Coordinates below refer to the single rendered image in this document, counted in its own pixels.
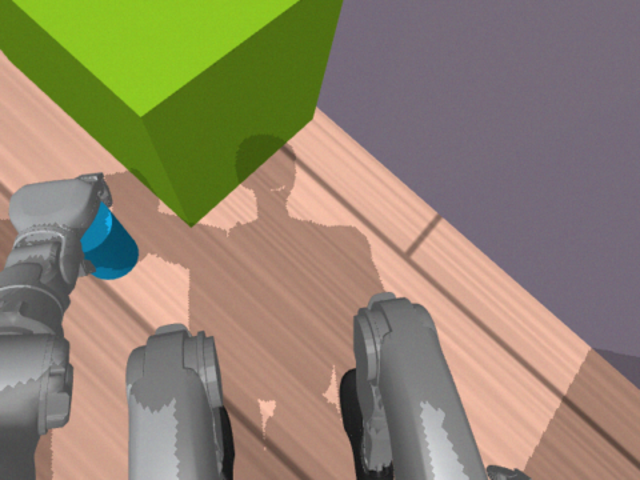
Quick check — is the left robot foot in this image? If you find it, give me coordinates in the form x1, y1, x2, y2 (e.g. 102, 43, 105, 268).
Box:
219, 406, 235, 480

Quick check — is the right robot foot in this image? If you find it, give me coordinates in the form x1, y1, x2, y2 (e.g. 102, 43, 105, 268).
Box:
340, 368, 394, 480

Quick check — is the left robot hand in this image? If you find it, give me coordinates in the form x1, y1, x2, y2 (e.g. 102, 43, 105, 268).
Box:
9, 172, 113, 277

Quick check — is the can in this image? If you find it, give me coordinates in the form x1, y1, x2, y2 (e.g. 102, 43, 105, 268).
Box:
80, 201, 139, 280

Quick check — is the left robot arm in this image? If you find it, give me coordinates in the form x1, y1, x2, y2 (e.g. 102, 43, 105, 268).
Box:
0, 226, 82, 480

